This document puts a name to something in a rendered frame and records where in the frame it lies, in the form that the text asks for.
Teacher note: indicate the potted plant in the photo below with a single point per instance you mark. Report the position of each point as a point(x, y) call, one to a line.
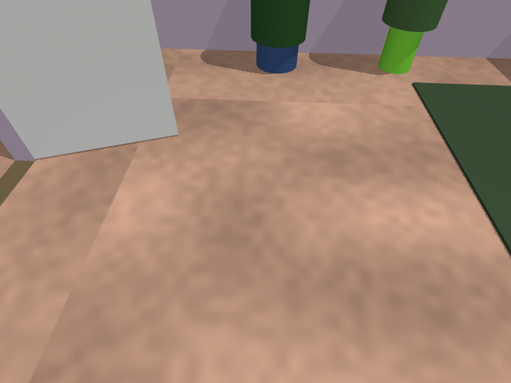
point(278, 27)
point(408, 20)

